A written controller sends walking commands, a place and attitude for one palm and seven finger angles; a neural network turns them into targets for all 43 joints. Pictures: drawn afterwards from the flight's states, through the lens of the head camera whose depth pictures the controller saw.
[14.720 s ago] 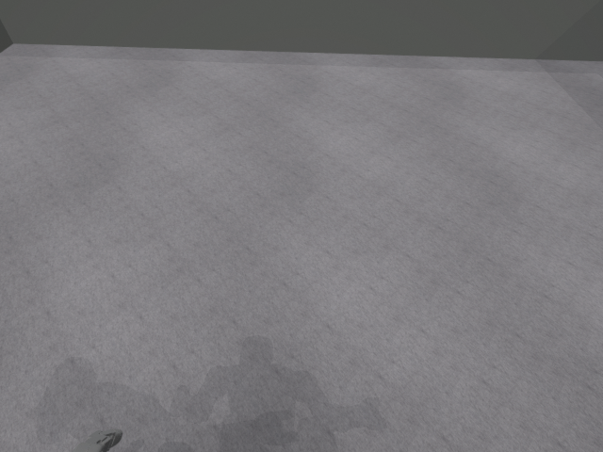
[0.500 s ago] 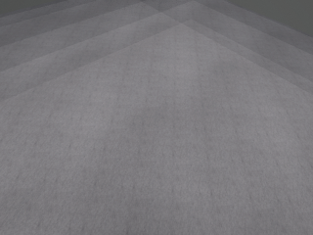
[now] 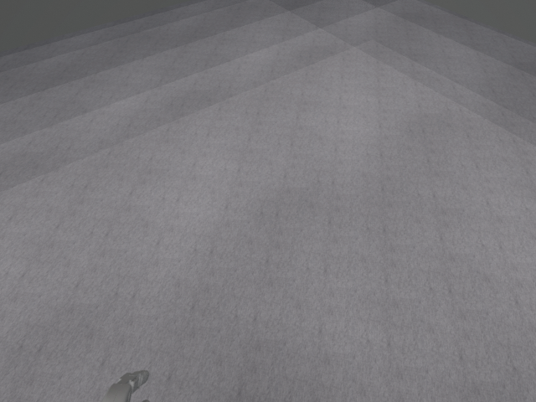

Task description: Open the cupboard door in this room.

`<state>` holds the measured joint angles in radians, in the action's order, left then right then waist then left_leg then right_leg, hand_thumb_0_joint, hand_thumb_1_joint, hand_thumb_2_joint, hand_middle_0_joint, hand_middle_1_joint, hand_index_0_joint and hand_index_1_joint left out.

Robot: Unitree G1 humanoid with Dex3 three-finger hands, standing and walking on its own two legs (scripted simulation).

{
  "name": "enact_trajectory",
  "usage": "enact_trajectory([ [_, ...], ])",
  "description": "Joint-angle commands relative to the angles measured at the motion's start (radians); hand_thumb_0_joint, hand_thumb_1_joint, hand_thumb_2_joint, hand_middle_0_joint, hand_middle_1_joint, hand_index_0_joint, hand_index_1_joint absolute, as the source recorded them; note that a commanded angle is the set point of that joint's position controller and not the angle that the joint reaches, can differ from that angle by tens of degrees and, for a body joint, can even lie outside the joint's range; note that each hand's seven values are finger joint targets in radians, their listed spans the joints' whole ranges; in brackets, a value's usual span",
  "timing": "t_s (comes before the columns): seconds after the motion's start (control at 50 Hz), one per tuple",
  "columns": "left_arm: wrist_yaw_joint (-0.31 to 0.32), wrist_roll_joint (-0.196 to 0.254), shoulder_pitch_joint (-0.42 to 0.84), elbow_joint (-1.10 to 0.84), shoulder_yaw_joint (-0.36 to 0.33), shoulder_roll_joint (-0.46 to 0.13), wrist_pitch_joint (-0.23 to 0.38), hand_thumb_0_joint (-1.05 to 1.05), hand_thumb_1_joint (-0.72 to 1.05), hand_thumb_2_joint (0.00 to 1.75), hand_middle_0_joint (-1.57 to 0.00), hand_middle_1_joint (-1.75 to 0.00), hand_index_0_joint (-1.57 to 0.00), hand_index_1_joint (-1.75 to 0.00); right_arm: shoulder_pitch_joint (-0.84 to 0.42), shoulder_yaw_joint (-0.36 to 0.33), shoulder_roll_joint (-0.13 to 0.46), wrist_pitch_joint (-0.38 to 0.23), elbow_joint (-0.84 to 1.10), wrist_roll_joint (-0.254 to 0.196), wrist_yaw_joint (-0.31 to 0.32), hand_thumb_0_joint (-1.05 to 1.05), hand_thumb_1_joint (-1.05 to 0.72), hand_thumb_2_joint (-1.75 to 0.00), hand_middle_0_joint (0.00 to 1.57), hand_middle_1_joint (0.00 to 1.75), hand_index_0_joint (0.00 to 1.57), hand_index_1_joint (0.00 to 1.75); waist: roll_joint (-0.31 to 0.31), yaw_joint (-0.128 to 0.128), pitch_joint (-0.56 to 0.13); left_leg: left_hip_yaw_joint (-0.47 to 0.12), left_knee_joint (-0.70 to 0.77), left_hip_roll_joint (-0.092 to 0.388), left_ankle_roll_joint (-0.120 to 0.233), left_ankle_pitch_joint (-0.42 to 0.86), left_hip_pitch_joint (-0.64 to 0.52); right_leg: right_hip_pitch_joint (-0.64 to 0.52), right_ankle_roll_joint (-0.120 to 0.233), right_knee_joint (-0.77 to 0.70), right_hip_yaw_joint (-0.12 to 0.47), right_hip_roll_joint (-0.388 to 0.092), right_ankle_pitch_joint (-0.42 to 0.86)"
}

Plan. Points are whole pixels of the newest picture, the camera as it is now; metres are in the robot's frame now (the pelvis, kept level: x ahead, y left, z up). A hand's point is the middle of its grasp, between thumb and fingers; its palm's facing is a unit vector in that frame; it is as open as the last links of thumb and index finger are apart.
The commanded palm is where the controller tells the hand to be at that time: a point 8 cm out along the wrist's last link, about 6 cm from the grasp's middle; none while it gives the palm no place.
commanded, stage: turn or walk to find it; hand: left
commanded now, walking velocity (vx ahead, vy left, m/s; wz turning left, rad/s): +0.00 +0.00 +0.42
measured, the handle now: out of the picture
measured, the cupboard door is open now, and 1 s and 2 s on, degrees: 0 0 0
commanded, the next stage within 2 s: none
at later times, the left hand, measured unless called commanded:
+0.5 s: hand out of the picture -0.06 +0.19 -0.17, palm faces +0.30 -0.92 -0.26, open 7.4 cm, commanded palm none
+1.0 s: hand out of the picture -0.03 +0.22 -0.15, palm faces +0.42 -0.87 -0.26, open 7.4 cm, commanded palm none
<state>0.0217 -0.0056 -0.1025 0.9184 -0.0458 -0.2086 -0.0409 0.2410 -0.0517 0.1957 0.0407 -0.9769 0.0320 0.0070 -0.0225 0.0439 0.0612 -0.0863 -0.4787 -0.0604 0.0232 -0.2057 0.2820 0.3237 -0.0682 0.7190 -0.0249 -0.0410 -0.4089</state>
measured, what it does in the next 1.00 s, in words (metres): steps on the spot, turning left: right foot, then left foot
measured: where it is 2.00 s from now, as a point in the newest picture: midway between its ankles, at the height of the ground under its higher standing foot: outside the picture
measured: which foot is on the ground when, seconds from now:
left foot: down 0.00-0.04, up 0.06-0.52, down 0.54-1.00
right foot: up 0.00-0.02, down 0.04-0.56, up 0.58-1.00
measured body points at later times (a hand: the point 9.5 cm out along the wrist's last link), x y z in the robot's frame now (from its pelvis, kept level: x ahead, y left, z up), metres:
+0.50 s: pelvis -0.03 -0.01 +0.00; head +0.01 -0.01 +0.45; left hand -0.07 +0.23 -0.15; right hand +0.12 -0.25 -0.15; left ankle -0.08 +0.11 -0.71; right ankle -0.01 -0.12 -0.74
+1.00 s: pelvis -0.05 -0.01 +0.00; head -0.02 -0.01 +0.45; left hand -0.05 +0.26 -0.13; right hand +0.09 -0.21 -0.15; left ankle -0.07 +0.10 -0.74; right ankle +0.00 -0.14 -0.71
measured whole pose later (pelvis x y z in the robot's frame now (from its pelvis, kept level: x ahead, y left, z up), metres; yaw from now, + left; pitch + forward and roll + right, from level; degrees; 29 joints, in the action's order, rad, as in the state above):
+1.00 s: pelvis -0.05 -0.01 +0.00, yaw +25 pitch +0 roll +0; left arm 0.02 -0.01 -0.12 0.93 -0.05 -0.22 -0.04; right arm 0.22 -0.05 0.20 0.04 -0.97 0.03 0.01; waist -0.01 0.03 0.06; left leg -0.07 -0.48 -0.04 0.02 -0.20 0.27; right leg 0.34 -0.07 0.76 -0.03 -0.05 -0.43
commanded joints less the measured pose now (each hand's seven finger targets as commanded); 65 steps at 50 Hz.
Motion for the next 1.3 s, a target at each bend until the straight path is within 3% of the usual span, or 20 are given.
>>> enact_trajectory([
  [0.0, 0.011, -0.001, -0.151, -0.031, -0.034, -0.130, 0.039, 0.00, 0.90, 0.90, -0.20, -0.30, -0.20, -0.30, -0.017, -0.052, 0.155, -0.022, 0.077, -0.018, 0.002, 0.00, -0.90, -0.90, 0.20, 0.30, 0.20, 0.30, -0.014, -0.078, -0.151, -0.220, -0.019, 0.156, 0.049, 0.169, 0.097, -0.304, 0.024, -0.371, 0.038, -0.057, 0.233],
  [0.02, 0.019, -0.017, -0.175, -0.030, -0.050, -0.212, 0.048, 0.00, 0.90, 0.90, -0.20, -0.30, -0.20, -0.30, -0.005, -0.042, 0.091, -0.024, 0.092, -0.027, -0.004, 0.00, -0.90, -0.90, 0.20, 0.30, 0.20, 0.30, 0.228, -0.088, -0.161, -0.065, -0.201, 0.030, -0.022, -0.130, 0.276, -0.414, 0.099, -0.429, 0.267, -0.288, 0.237],
  [0.04, 0.017, -0.017, -0.168, -0.045, -0.053, -0.245, 0.045, 0.00, 0.90, 0.90, -0.20, -0.30, -0.20, -0.30, -0.031, -0.049, 0.107, -0.017, 0.110, -0.018, 0.000, 0.00, -0.90, -0.90, 0.20, 0.30, 0.20, 0.30, 0.303, -0.097, -0.114, 0.008, -0.415, -0.020, -0.050, -0.377, 0.308, -0.287, 0.204, -0.452, 0.379, -0.443, 0.340],
  [0.06, 0.021, -0.010, -0.127, -0.059, -0.049, -0.211, 0.042, 0.00, 0.90, 0.90, -0.20, -0.30, -0.20, -0.30, -0.027, -0.059, 0.138, -0.002, 0.097, -0.009, -0.002, 0.00, -0.90, -0.90, 0.20, 0.30, 0.20, 0.30, 0.201, -0.076, -0.081, -0.029, -0.563, 0.020, -0.048, -0.345, 0.274, -0.174, 0.237, -0.462, 0.317, -0.432, 0.301],
  [0.16, 0.014, -0.008, -0.036, -0.070, -0.028, -0.115, 0.056, 0.00, 0.90, 0.90, -0.20, -0.30, -0.20, -0.30, 0.053, -0.057, 0.102, 0.018, 0.023, -0.009, -0.020, 0.00, -0.90, -0.90, 0.20, 0.30, 0.20, 0.30, 0.164, -0.009, -0.005, 0.020, -0.753, 0.065, -0.079, -0.142, 0.288, -0.134, 0.158, -0.423, 0.045, -0.248, 0.382],
  [0.4, 0.011, -0.028, -0.216, 0.008, -0.051, -0.190, 0.048, 0.00, 0.90, 0.90, -0.20, -0.30, -0.20, -0.30, -0.125, -0.020, 0.079, 0.002, 0.066, -0.023, -0.015, 0.00, -0.90, -0.90, 0.20, 0.30, 0.20, 0.30, 0.232, -0.100, -0.062, 0.135, -0.326, 0.086, -0.086, -0.264, 0.152, -0.269, 0.216, -0.316, -0.009, -0.317, 0.664],
  [0.48, 0.009, -0.021, -0.178, 0.015, -0.056, -0.202, 0.040, 0.00, 0.90, 0.90, -0.20, -0.30, -0.20, -0.30, -0.062, -0.019, 0.097, -0.015, 0.056, -0.025, -0.013, 0.00, -0.90, -0.90, 0.20, 0.30, 0.20, 0.30, 0.217, -0.051, -0.104, 0.171, -0.036, 0.077, -0.064, -0.084, -0.038, -0.211, 0.151, -0.207, -0.071, -0.300, 0.604],
  [0.5, 0.008, -0.011, -0.170, 0.011, -0.053, -0.187, 0.033, 0.00, 0.90, 0.90, -0.20, -0.30, -0.20, -0.30, -0.021, -0.027, 0.132, -0.025, 0.048, -0.023, -0.015, 0.00, -0.90, -0.90, 0.20, 0.30, 0.20, 0.30, 0.127, -0.023, -0.131, 0.135, 0.090, 0.107, -0.051, 0.062, -0.177, -0.117, 0.102, -0.106, -0.113, -0.269, 0.491],
  [0.52, 0.003, -0.004, -0.189, -0.011, -0.044, -0.132, 0.024, 0.00, 0.90, 0.90, -0.20, -0.30, -0.20, -0.30, 0.010, -0.048, 0.230, -0.036, 0.050, -0.014, -0.011, 0.00, -0.90, -0.90, 0.20, 0.30, 0.20, 0.30, -0.147, -0.008, -0.159, -0.143, 0.139, 0.316, 0.028, 0.295, -0.323, 0.104, 0.026, 0.086, -0.169, -0.145, 0.128],
  [0.54, 0.004, -0.007, -0.145, -0.040, -0.020, -0.085, 0.016, 0.00, 0.90, 0.90, -0.20, -0.30, -0.20, -0.30, 0.054, -0.064, 0.298, -0.027, 0.040, -0.017, -0.004, 0.00, -0.90, -0.90, 0.20, 0.30, 0.20, 0.30, -0.282, 0.016, -0.141, -0.281, 0.147, 0.467, 0.132, 0.599, -0.307, 0.219, -0.005, 0.241, -0.113, -0.076, -0.258],
  [0.56, 0.008, -0.010, -0.105, -0.041, -0.024, -0.114, 0.006, 0.00, 0.90, 0.90, -0.20, -0.30, -0.20, -0.30, 0.053, -0.057, 0.289, -0.018, 0.033, -0.015, -0.003, 0.00, -0.90, -0.90, 0.20, 0.30, 0.20, 0.30, -0.172, 0.020, -0.107, -0.199, 0.139, 0.471, 0.161, 0.495, -0.207, 0.167, 0.013, 0.324, -0.050, -0.093, -0.228],
  [0.68, -0.012, -0.013, -0.132, 0.014, -0.035, -0.117, 0.006, 0.00, 0.90, 0.90, -0.20, -0.30, -0.20, -0.30, -0.089, -0.031, 0.201, -0.034, 0.073, -0.015, 0.013, 0.00, -0.90, -0.90, 0.20, 0.30, 0.20, 0.30, -0.111, -0.043, -0.058, -0.083, 0.162, 0.287, 0.118, 0.362, -0.156, 0.199, -0.011, 0.399, -0.008, -0.071, 0.013],
  [0.86, -0.003, -0.006, -0.028, -0.046, -0.026, -0.096, 0.010, 0.00, 0.90, 0.90, -0.20, -0.30, -0.20, -0.30, -0.002, -0.046, 0.199, -0.030, 0.062, -0.008, 0.010, 0.00, -0.90, -0.90, 0.20, 0.30, 0.20, 0.30, -0.130, -0.006, -0.075, -0.210, 0.138, 0.296, 0.157, 0.383, -0.178, 0.161, -0.019, 0.193, 0.006, -0.036, -0.046],
  [0.98, 0.002, 0.003, -0.112, -0.035, -0.026, -0.089, 0.026, 0.00, 0.90, 0.90, -0.20, -0.30, -0.20, -0.30, -0.033, -0.055, 0.194, -0.020, 0.075, -0.007, 0.006, 0.00, -0.90, -0.90, 0.20, 0.30, 0.20, 0.30, -0.123, -0.055, -0.116, -0.254, 0.063, 0.237, 0.119, 0.346, -0.036, -0.107, 0.005, -0.171, -0.021, 0.015, 0.098],
  [1.02, 0.011, -0.009, -0.177, -0.022, -0.042, -0.157, 0.043, 0.00, 0.90, 0.90, -0.20, -0.30, -0.20, -0.30, -0.028, -0.050, 0.134, -0.020, 0.087, -0.022, -0.001, 0.00, -0.90, -0.90, 0.20, 0.30, 0.20, 0.30, 0.065, -0.086, -0.144, -0.159, -0.080, 0.123, 0.023, 0.044, 0.183, -0.360, 0.040, -0.401, 0.098, -0.135, 0.199],
  [1.04, 0.016, -0.023, -0.185, -0.026, -0.058, -0.241, 0.047, 0.00, 0.90, 0.90, -0.20, -0.30, -0.20, -0.30, -0.038, -0.040, 0.079, -0.020, 0.111, -0.023, -0.004, 0.00, -0.90, -0.90, 0.20, 0.30, 0.20, 0.30, 0.325, -0.100, -0.115, 0.015, -0.306, -0.018, -0.047, -0.295, 0.330, -0.376, 0.147, -0.444, 0.343, -0.380, 0.263],
  [1.06, 0.017, -0.014, -0.170, -0.044, -0.055, -0.244, 0.040, 0.00, 0.90, 0.90, -0.20, -0.30, -0.20, -0.30, -0.058, -0.057, 0.129, -0.009, 0.116, -0.015, -0.002, 0.00, -0.90, -0.90, 0.20, 0.30, 0.20, 0.30, 0.260, -0.103, -0.089, 0.000, -0.501, 0.012, -0.048, -0.376, 0.286, -0.210, 0.227, -0.461, 0.348, -0.464, 0.305],
  [1.1, 0.019, -0.010, -0.038, -0.075, -0.051, -0.183, 0.039, 0.00, 0.90, 0.90, -0.20, -0.30, -0.20, -0.30, -0.017, -0.066, 0.129, 0.019, 0.067, -0.006, -0.011, 0.00, -0.90, -0.90, 0.20, 0.30, 0.20, 0.30, 0.199, -0.041, -0.006, -0.024, -0.699, 0.048, -0.048, -0.267, 0.267, -0.052, 0.205, -0.506, 0.240, -0.357, 0.070],
  [1.16, 0.014, -0.009, -0.010, -0.079, -0.031, -0.121, 0.048, 0.00, 0.90, 0.90, -0.20, -0.30, -0.20, -0.30, 0.045, -0.060, 0.104, 0.022, 0.030, -0.007, -0.022, 0.00, -0.90, -0.90, 0.20, 0.30, 0.20, 0.30, 0.171, -0.008, 0.011, 0.022, -0.761, 0.066, -0.070, -0.142, 0.276, -0.075, 0.151, -0.453, 0.058, -0.254, 0.232],
  [1.28, 0.016, -0.017, -0.140, -0.035, -0.038, -0.141, 0.056, 0.00, 0.90, 0.90, -0.20, -0.30, -0.20, -0.30, -0.025, -0.048, 0.098, 0.020, 0.038, -0.010, -0.020, 0.00, -0.90, -0.90, 0.20, 0.30, 0.20, 0.30, 0.192, -0.062, -0.021, 0.056, -0.636, 0.094, -0.102, -0.172, 0.274, -0.204, 0.184, -0.417, 0.024, -0.290, 0.388],
])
